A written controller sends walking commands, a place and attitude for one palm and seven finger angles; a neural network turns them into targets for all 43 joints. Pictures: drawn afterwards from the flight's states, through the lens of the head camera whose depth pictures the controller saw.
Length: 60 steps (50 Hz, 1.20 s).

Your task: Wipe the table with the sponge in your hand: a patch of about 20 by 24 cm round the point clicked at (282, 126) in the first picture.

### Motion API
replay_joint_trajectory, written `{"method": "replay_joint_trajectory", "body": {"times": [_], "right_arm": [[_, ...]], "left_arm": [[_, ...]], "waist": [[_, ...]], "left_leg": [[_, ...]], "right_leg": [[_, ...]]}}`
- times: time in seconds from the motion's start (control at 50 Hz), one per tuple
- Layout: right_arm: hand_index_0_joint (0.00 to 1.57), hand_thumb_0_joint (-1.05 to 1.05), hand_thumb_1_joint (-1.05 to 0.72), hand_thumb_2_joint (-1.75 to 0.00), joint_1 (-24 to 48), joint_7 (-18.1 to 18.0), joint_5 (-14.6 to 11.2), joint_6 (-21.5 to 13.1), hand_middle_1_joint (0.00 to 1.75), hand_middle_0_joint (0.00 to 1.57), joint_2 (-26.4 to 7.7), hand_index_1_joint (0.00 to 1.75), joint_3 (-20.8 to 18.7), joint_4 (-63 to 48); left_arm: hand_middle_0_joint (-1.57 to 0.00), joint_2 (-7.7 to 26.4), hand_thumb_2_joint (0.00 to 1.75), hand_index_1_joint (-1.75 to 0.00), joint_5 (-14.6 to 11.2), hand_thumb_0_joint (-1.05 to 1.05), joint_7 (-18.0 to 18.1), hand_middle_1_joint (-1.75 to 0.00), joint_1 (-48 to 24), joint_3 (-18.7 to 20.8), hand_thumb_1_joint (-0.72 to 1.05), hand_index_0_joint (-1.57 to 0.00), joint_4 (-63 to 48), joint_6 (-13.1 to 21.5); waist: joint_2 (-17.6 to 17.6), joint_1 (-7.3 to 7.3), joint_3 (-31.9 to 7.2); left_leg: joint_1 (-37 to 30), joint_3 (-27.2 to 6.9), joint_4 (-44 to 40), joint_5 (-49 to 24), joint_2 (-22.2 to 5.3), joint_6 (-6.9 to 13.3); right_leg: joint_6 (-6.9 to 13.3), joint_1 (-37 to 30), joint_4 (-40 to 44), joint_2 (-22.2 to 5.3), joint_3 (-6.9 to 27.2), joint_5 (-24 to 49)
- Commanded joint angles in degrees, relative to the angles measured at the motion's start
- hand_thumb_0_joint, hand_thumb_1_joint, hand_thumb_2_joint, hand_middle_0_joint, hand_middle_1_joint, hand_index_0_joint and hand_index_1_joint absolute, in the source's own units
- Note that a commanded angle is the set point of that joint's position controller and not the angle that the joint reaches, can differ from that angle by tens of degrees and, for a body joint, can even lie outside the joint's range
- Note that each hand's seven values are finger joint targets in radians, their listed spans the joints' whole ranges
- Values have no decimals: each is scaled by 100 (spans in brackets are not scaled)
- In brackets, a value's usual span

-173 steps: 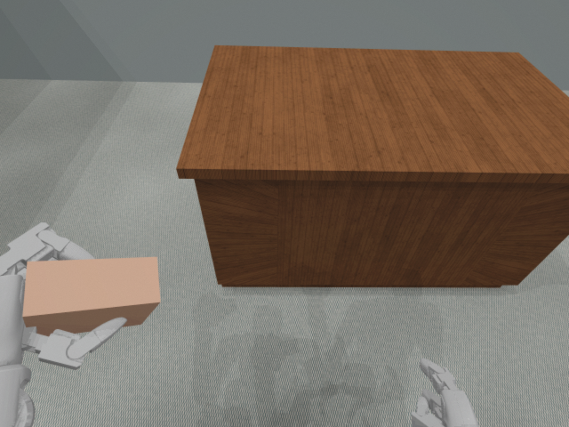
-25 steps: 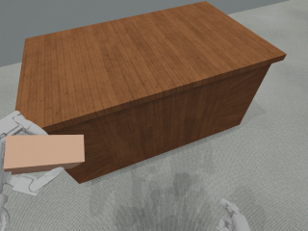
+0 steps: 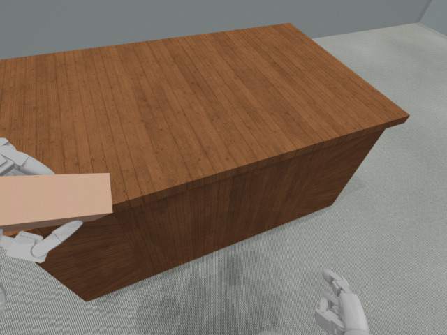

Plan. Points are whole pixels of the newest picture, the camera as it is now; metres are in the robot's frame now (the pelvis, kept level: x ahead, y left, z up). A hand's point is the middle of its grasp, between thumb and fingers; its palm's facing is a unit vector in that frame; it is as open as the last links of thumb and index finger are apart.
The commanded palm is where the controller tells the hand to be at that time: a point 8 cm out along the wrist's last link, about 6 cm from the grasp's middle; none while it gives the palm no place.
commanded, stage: take the last steps up to it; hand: left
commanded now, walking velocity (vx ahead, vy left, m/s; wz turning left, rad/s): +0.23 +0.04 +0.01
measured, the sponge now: (68, 202) +0.24 +0.22 +0.17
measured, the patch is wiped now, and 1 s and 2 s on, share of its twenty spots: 0.00 0.00 0.00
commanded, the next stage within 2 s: come to a stop and stand still in 0.56 s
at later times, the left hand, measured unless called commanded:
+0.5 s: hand (106, 173) +0.29 +0.19 +0.17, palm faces +0.35 -0.81 -0.47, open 9.4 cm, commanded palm +0.23 +0.24 +0.19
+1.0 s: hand (80, 166) +0.29 +0.22 +0.19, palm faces +0.38 -0.84 -0.39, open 9.4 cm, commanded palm +0.24 +0.26 +0.19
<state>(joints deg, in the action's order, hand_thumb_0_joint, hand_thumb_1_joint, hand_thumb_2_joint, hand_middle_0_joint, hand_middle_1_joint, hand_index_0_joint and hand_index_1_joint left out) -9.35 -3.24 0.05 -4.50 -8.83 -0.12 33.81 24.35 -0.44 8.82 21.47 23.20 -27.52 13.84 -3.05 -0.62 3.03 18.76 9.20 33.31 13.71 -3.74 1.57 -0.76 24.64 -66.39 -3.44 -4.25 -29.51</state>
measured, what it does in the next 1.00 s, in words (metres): steps on the spot: right foot, then left foot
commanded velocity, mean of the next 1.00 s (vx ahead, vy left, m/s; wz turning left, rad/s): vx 0.09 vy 0.00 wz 0.03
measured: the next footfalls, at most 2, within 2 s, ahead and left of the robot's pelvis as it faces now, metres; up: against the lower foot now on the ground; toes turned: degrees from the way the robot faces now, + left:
right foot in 0.26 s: +0.11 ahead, -0.12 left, +0.00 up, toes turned -9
left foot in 0.68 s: +0.18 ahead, +0.08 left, +0.00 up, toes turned -1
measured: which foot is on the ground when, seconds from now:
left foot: down 0.00-0.28, up 0.30-0.66, down 0.68-1.00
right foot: up 0.00-0.24, down 0.26-0.70, up 0.72-1.00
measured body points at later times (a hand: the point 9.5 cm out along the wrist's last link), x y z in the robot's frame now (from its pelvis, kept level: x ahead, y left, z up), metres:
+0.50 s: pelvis +0.07 -0.04 +0.01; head +0.11 -0.06 +0.46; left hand +0.27 +0.23 +0.20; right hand +0.24 -0.29 -0.08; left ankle +0.08 +0.11 -0.66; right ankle +0.07 -0.11 -0.73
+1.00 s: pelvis +0.08 -0.02 +0.01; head +0.10 +0.00 +0.46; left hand +0.26 +0.26 +0.21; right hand +0.26 -0.19 -0.07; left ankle +0.15 +0.09 -0.73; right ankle +0.09 -0.15 -0.70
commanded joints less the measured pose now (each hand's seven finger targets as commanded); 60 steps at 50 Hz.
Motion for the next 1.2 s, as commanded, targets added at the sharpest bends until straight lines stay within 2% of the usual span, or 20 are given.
{"method": "replay_joint_trajectory", "body": {"times": [0.0,0.2,0.22,0.26,0.28,0.36,0.44,0.54,0.62,0.64,0.68,0.72,0.82,1.0,1.02,1.04,1.06,1.08,1.12,1.18], "right_arm": [[20,0,-90,-90,107,49,-41,-372,30,20,-896,30,-278,-700],[20,0,-90,-90,135,-140,-30,-414,30,20,-828,30,-191,-597],[20,0,-90,-90,133,-151,-38,-393,30,20,-778,30,-187,-607],[20,0,-90,-90,207,-132,-33,-351,30,20,-603,30,-108,-652],[20,0,-90,-90,309,-100,4,-388,30,20,-712,30,-109,-597],[20,0,-90,-90,422,-52,7,-227,30,20,-702,30,-82,-498],[20,0,-90,-90,418,-49,30,-138,30,20,-713,30,-131,-640],[20,0,-90,-90,275,-49,17,-153,30,20,-719,30,-249,-944],[20,0,-90,-90,84,-107,1,-116,30,20,-845,30,-332,-913],[20,0,-90,-90,77,-130,-10,-116,30,20,-883,30,-332,-940],[20,0,-90,-90,76,-116,-42,-130,30,20,-1010,30,-323,-986],[20,0,-90,-90,231,-91,72,-245,30,20,-908,30,-200,-895],[20,0,-90,-90,90,67,90,-465,30,20,-912,30,-188,-779],[20,0,-90,-90,110,7,76,-588,30,20,-814,30,-80,-705],[20,0,-90,-90,-738,-373,-213,-765,30,20,-1341,30,460,-927],[20,0,-90,-90,103,-137,-150,-725,30,20,-286,30,68,-840],[20,0,-90,-90,348,11,43,-701,30,20,-788,30,9,-792],[20,0,-90,-90,243,41,121,-723,30,20,-1049,30,-87,-758],[20,0,-90,-90,91,262,-84,-789,30,20,-859,30,-189,-924],[20,0,-90,-90,48,404,-100,-751,30,20,-953,30,-202,-923]], "left_arm": [[-120,481,130,-160,-143,0,3,-160,329,317,10,-120,-1757,359],[-120,580,130,-160,-117,0,100,-160,44,438,10,-120,-1249,148],[-120,591,130,-160,-86,0,101,-160,-112,392,10,-120,-1254,138],[-120,920,130,-160,-58,0,137,-160,-126,549,10,-120,-1021,89],[-120,902,130,-160,-95,0,146,-160,-302,540,10,-120,-915,70],[-120,718,130,-160,-67,0,84,-160,239,472,10,-120,-958,231],[-120,799,130,-160,-82,0,124,-160,399,588,10,-120,-1293,389],[-120,774,130,-160,-180,0,199,-160,789,688,10,-120,-1650,342],[-120,663,130,-160,-210,0,229,-160,571,540,10,-120,-1572,247],[-120,623,130,-160,-209,0,221,-160,319,432,10,-120,-1684,270],[-120,629,130,-160,-222,0,193,-160,118,359,10,-120,-1596,320],[-120,883,130,-160,-160,0,99,-160,-289,444,10,-120,-1526,346],[-120,561,130,-160,-139,0,13,-160,-139,99,10,-120,-1968,191],[-120,544,130,-160,-226,0,99,-160,112,247,10,-120,-1428,2],[-120,5588,130,-160,172,0,163,-160,-5860,2564,10,-120,-2413,902],[-120,1464,130,-160,-6,0,-141,-160,-3058,1150,10,-120,239,240],[-120,1999,130,-160,-102,0,-226,-160,-2496,1345,10,-120,-398,200],[-120,2113,130,-160,-79,0,-257,-160,-2263,1307,10,-120,175,104],[-120,706,130,-160,-293,0,-424,-160,-1290,427,10,-120,-159,48],[-120,454,130,-160,-272,0,-429,-160,157,169,10,-120,-1291,-111]], "waist": [[1591,84,-801],[1259,100,-1006],[885,74,-1063],[-1238,96,-994],[-1196,144,-942],[-204,88,-716],[-294,58,-955],[-449,207,-1176],[3,36,-1144],[353,3,-1124],[1798,75,-1082],[1834,90,-778],[1429,91,-1064],[1604,26,-892],[1554,-17,-529],[-115,-36,-526],[-558,196,-314],[-576,159,-465],[-571,272,-1020],[-380,263,-1152]], "left_leg": [[-746,-1377,-1646,-876,-1379,877],[-603,-740,-764,-217,-1112,390],[-433,-549,-220,-52,-887,272],[1456,-121,2064,1549,180,-135],[1814,-663,2994,1850,141,-208],[1914,-868,3469,993,-50,-358],[1281,-421,2095,456,14,-335],[722,-122,583,357,144,-224],[-687,-73,-664,-492,230,-172],[-1161,-319,-970,-747,14,-89],[-1771,-2609,-1416,-2352,-1735,778],[-1150,-2843,-1775,-1932,-1914,862],[-1310,-1371,-1513,-2795,-1233,383],[-842,-1272,-1920,-540,-1242,311],[-147,-1108,-1202,50,-501,333],[-621,-810,-560,196,-444,20],[-656,-769,-54,305,-188,-84],[-564,-733,319,216,-1,-97],[-402,-763,247,203,308,-108],[-547,-712,-33,-28,317,-67]], "right_leg": [[-102,631,365,-205,23,638],[-128,-1264,3760,222,-651,1169],[-14,-1587,4192,40,-340,1425],[886,-2592,4826,-1819,2663,2841],[1134,-2493,4957,-2310,2968,2903],[925,-2376,4488,-1704,1389,4929],[746,-2387,4458,-1384,440,5412],[830,-2668,4318,-1394,541,5002],[543,-1780,3868,-1091,374,3263],[390,-1437,3378,-834,280,2846],[2,8,1763,119,-19,-393],[20,185,872,16,430,-435],[-66,-319,1639,198,264,793],[-97,-1137,3442,412,-21,775],[44,-1218,4044,118,989,1080],[189,-366,4704,-60,799,932],[327,-391,5131,-90,1388,1484],[469,-439,5228,-503,1911,2096],[420,-1131,5092,-639,1871,1879],[313,-1307,4979,-476,1492,1934]]}}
